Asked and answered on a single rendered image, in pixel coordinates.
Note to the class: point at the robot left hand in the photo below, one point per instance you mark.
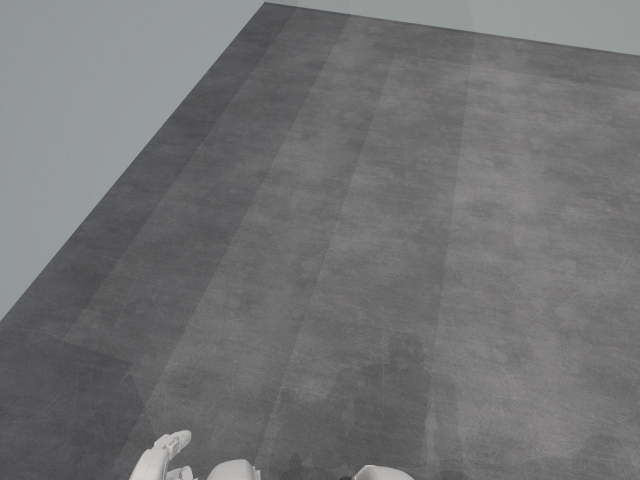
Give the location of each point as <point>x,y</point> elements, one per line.
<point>153,463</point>

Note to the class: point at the left robot thigh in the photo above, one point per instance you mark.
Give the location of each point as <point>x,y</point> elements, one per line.
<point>234,470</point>

